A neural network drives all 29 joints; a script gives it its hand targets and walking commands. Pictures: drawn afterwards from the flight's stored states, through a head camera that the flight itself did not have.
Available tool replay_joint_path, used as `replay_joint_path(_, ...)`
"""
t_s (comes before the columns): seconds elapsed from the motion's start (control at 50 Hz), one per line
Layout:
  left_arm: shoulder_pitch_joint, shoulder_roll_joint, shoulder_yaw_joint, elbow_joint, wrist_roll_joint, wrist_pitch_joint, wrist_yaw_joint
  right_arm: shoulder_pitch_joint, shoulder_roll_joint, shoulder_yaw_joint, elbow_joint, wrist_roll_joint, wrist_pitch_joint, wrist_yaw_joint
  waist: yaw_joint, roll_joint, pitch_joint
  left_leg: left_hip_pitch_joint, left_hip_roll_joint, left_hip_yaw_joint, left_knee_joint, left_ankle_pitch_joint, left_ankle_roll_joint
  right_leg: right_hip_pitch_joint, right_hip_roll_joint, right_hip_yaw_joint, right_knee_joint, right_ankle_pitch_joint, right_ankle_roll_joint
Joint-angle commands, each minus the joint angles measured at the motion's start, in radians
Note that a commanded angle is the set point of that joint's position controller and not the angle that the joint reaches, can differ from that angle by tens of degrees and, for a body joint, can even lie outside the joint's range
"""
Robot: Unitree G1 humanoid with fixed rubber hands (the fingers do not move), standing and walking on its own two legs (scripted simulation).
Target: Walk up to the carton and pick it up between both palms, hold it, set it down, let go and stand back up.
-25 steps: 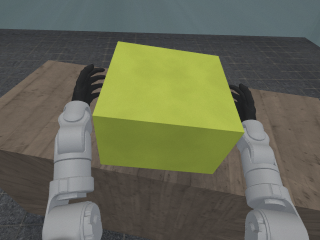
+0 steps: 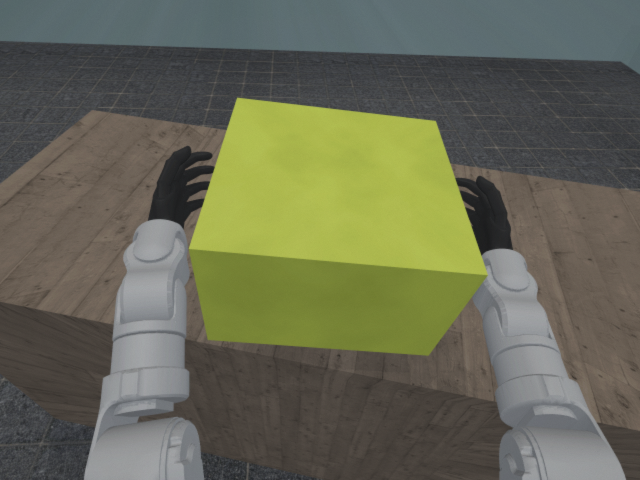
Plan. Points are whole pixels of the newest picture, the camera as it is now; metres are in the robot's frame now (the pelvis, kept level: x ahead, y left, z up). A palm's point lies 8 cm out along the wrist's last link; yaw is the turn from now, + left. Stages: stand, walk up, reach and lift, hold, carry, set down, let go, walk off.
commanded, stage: set down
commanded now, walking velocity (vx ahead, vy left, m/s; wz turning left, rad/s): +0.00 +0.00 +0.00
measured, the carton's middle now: (329, 222) +0.44 -0.01 +0.10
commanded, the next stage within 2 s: none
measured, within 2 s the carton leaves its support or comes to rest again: neither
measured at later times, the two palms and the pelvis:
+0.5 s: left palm (197, 201) +0.41 +0.16 +0.15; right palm (498, 242) +0.38 -0.23 +0.12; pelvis -0.01 +0.00 +0.00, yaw -3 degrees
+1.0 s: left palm (208, 201) +0.45 +0.16 +0.13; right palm (488, 241) +0.40 -0.23 +0.10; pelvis +0.01 +0.01 +0.00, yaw -3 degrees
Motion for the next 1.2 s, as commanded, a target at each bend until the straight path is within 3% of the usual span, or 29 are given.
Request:
replay_joint_path(0.0, -0.628, -0.422, -0.42, -0.039, -0.094, -0.082, -0.065, -0.698, 0.324, 0.236, -0.188, -0.028, -0.113, 0.127, -0.039, 0.104, -0.479, 0.198, -0.015, 0.027, 0.039, 0.458, -0.082, 0.015, 0.031, -0.01, 0.013, 0.322, 0.037)
replay_joint_path(0.02, -0.601, -0.437, -0.411, -0.007, -0.086, -0.08, -0.068, -0.685, 0.341, 0.226, -0.168, -0.025, -0.11, 0.132, -0.024, 0.112, -0.442, 0.174, -0.022, 0.037, 0.03, 0.446, -0.081, 0.034, 0.025, -0.001, 0.009, 0.327, 0.037)
replay_joint_path(0.04, -0.62, -0.412, -0.395, 0.024, -0.082, -0.076, -0.073, -0.709, 0.308, 0.202, -0.143, -0.055, -0.106, 0.138, -0.042, 0.09, -0.43, 0.149, -0.017, 0.045, 0.022, 0.387, -0.077, 0.05, 0.022, -0.01, 0.004, 0.301, 0.035)
replay_joint_path(0.06, -0.62, -0.399, -0.365, 0.056, -0.071, -0.077, -0.075, -0.711, 0.325, 0.19, -0.113, -0.058, -0.101, 0.146, -0.015, 0.073, -0.425, 0.117, -0.009, 0.041, 0.001, 0.353, -0.059, 0.063, 0.013, 0.006, 0.009, 0.308, 0.038)
replay_joint_path(0.16, -0.649, -0.394, -0.246, 0.192, -0.019, -0.089, -0.092, -0.763, 0.337, 0.115, -0.047, -0.117, -0.118, 0.172, 0.02, 0.022, -0.347, -0.023, -0.019, 0.072, -0.043, 0.189, -0.021, 0.135, -0.004, 0.017, 0.027, 0.248, 0.057)
replay_joint_path(0.22, -0.696, -0.387, -0.228, 0.181, -0.013, -0.137, -0.073, -0.804, 0.356, 0.102, -0.034, -0.134, -0.157, 0.184, 0.05, 0.022, -0.444, 0.009, -0.017, 0.089, -0.045, 0.269, -0.024, 0.168, 0.003, 0.01, 0.051, 0.346, 0.06)
replay_joint_path(0.26, -0.746, -0.392, -0.212, 0.201, -0.013, -0.171, -0.057, -0.827, 0.348, 0.098, -0.041, -0.143, -0.179, 0.188, 0.047, 0.027, -0.504, -0.016, -0.024, 0.094, -0.032, 0.28, -0.024, 0.202, -0.002, 0.015, 0.064, 0.387, 0.066)
replay_joint_path(0.28, -0.741, -0.379, -0.201, 0.222, -0.002, -0.186, -0.052, -0.839, 0.366, 0.106, -0.022, -0.152, -0.185, 0.193, 0.072, 0.014, -0.528, -0.021, -0.019, 0.099, -0.036, 0.276, -0.023, 0.205, -0.004, 0.015, 0.069, 0.395, 0.071)
replay_joint_path(0.32, -0.787, -0.38, -0.209, 0.233, -0.002, -0.202, -0.042, -0.826, 0.366, 0.074, 0.026, -0.168, -0.188, 0.199, 0.053, 0.039, -0.516, -0.028, -0.014, 0.088, -0.045, 0.252, -0.019, 0.179, -0.006, 0.023, 0.055, 0.34, 0.063)
replay_joint_path(0.36, -0.774, -0.39, -0.207, 0.248, 0.0, -0.215, -0.037, -0.816, 0.366, 0.06, 0.043, -0.183, -0.197, 0.208, 0.075, 0.04, -0.535, 0.01, -0.004, 0.1, -0.026, 0.328, -0.026, 0.162, 0.001, 0.011, 0.055, 0.355, 0.056)
replay_joint_path(0.4, -0.773, -0.392, -0.197, 0.26, 0.002, -0.22, -0.031, -0.798, 0.355, 0.051, 0.047, -0.194, -0.202, 0.213, 0.047, 0.031, -0.535, 0.011, -0.006, 0.091, -0.027, 0.324, -0.025, 0.148, 0.002, 0.012, 0.047, 0.345, 0.055)
replay_joint_path(0.42, -0.77, -0.399, -0.177, 0.272, 0.005, -0.223, -0.032, -0.8, 0.37, 0.049, 0.064, -0.196, -0.197, 0.216, 0.061, 0.019, -0.514, 0.002, -0.009, 0.094, -0.031, 0.302, -0.016, 0.158, -0.003, 0.017, 0.042, 0.331, 0.061)
replay_joint_path(0.46, -0.741, -0.38, -0.162, 0.316, 0.026, -0.208, -0.042, -0.756, 0.376, 0.027, 0.116, -0.214, -0.175, 0.217, 0.048, 0.003, -0.437, -0.028, -0.007, 0.096, -0.064, 0.239, -0.008, 0.165, -0.009, 0.02, 0.028, 0.296, 0.061)
replay_joint_path(0.52, -0.753, -0.401, -0.161, 0.326, 0.018, -0.205, -0.053, -0.765, 0.384, 0.008, 0.103, -0.22, -0.175, 0.21, 0.04, 0.008, -0.462, -0.071, -0.026, 0.1, -0.059, 0.235, -0.008, 0.226, -0.016, 0.029, 0.053, 0.396, 0.072)
replay_joint_path(0.6, -0.774, -0.422, -0.212, 0.287, 0.003, -0.243, -0.033, -0.809, 0.388, 0.014, 0.085, -0.219, -0.213, 0.202, 0.035, 0.034, -0.587, -0.001, -0.006, 0.099, -0.003, 0.405, -0.033, 0.185, -0.009, 0.019, 0.084, 0.523, 0.062)
replay_joint_path(0.66, -0.827, -0.419, -0.239, 0.27, -0.021, -0.274, -0.011, -0.821, 0.375, 0.015, 0.07, -0.215, -0.232, 0.197, 0.011, 0.064, -0.677, 0.056, -0.002, 0.08, 0.045, 0.508, -0.046, 0.115, -0.002, 0.008, 0.078, 0.517, 0.062)
replay_joint_path(0.7, -0.813, -0.428, -0.238, 0.285, -0.023, -0.29, -0.002, -0.833, 0.385, 0.031, 0.07, -0.2, -0.245, 0.202, 0.037, 0.072, -0.685, 0.109, 0.002, 0.077, 0.073, 0.574, -0.058, 0.047, 0.008, 0.001, 0.073, 0.496, 0.059)
replay_joint_path(0.78, -0.797, -0.421, -0.221, 0.343, -0.011, -0.27, -0.011, -0.79, 0.362, -0.012, 0.138, -0.221, -0.219, 0.207, 0.022, 0.085, -0.615, 0.086, 0.009, 0.073, 0.063, 0.541, -0.053, 0.034, 0.003, 0.005, 0.063, 0.456, 0.057)
replay_joint_path(0.82, -0.787, -0.407, -0.215, 0.378, -0.015, -0.256, -0.015, -0.796, 0.354, -0.007, 0.159, -0.214, -0.208, 0.209, 0.022, 0.056, -0.593, 0.058, 0.006, 0.072, 0.061, 0.504, -0.05, 0.028, -0.004, 0.008, 0.07, 0.471, 0.059)
replay_joint_path(0.84, -0.779, -0.407, -0.196, 0.381, -0.017, -0.255, -0.019, -0.804, 0.372, 0.013, 0.162, -0.211, -0.204, 0.21, 0.049, 0.019, -0.593, 0.028, 0.005, 0.081, 0.051, 0.493, -0.042, 0.062, -0.006, 0.018, 0.083, 0.515, 0.067)
replay_joint_path(0.88, -0.798, -0.402, -0.182, 0.402, -0.001, -0.259, -0.027, -0.816, 0.365, 0.001, 0.187, -0.21, -0.204, 0.204, 0.04, 0.032, -0.566, -0.031, -0.002, 0.079, 0.029, 0.458, -0.038, 0.123, -0.01, 0.028, 0.099, 0.557, 0.07)
replay_joint_path(0.9, -0.79, -0.39, -0.16, 0.425, 0.0, -0.259, -0.031, -0.819, 0.378, 0.012, 0.168, -0.211, -0.201, 0.208, 0.058, 0.005, -0.572, -0.058, -0.005, 0.079, 0.024, 0.435, -0.026, 0.158, -0.013, 0.029, 0.113, 0.581, 0.077)
replay_joint_path(0.96, -0.853, -0.404, -0.168, 0.411, -0.01, -0.283, -0.016, -0.871, 0.377, 0.002, 0.15, -0.216, -0.221, 0.22, 0.057, 0.032, -0.652, -0.054, -0.003, 0.076, 0.043, 0.489, -0.027, 0.126, -0.008, 0.025, 0.121, 0.577, 0.078)
replay_joint_path(0.98, -0.842, -0.413, -0.171, 0.403, -0.011, -0.296, -0.01, -0.869, 0.385, -0.005, 0.136, -0.218, -0.233, 0.223, 0.076, 0.042, -0.696, -0.007, 0.002, 0.086, 0.06, 0.548, -0.041, 0.108, -0.004, 0.019, 0.122, 0.584, 0.07)
replay_joint_path(1.0, -0.849, -0.421, -0.183, 0.403, -0.008, -0.306, -0.003, -0.88, 0.374, -0.007, 0.148, -0.215, -0.239, 0.222, 0.058, 0.053, -0.713, 0.008, 0.01, 0.073, 0.069, 0.565, -0.044, 0.086, -0.003, 0.023, 0.113, 0.584, 0.064)
replay_joint_path(1.04, -0.881, -0.43, -0.173, 0.413, -0.002, -0.324, 0.008, -0.882, 0.38, -0.024, 0.14, -0.237, -0.249, 0.226, 0.062, 0.077, -0.758, 0.056, 0.015, 0.069, 0.081, 0.599, -0.044, 0.021, 0.005, 0.014, 0.099, 0.526, 0.063)
replay_joint_path(1.1, -0.868, -0.369, -0.147, 0.45, 0.003, -0.328, 0.009, -0.845, 0.353, -0.036, 0.188, -0.249, -0.232, 0.226, 0.053, 0.017, -0.678, -0.012, 0.011, 0.08, 0.052, 0.494, -0.031, 0.066, -0.005, 0.024, 0.09, 0.513, 0.062)
replay_joint_path(1.16, -0.883, -0.404, -0.121, 0.5, 0.007, -0.329, -0.013, -0.862, 0.38, -0.055, 0.188, -0.28, -0.224, 0.228, 0.052, 0.001, -0.668, -0.102, 0.001, 0.087, 0.012, 0.384, -0.013, 0.138, -0.016, 0.032, 0.103, 0.541, 0.073)
replay_joint_path(1.18, -0.883, -0.405, -0.151, 0.498, -0.005, -0.333, -0.016, -0.86, 0.369, -0.075, 0.211, -0.285, -0.227, 0.231, 0.03, 0.002, -0.67, -0.085, 0.001, 0.088, 0.013, 0.399, -0.016, 0.13, -0.016, 0.03, 0.103, 0.528, 0.07)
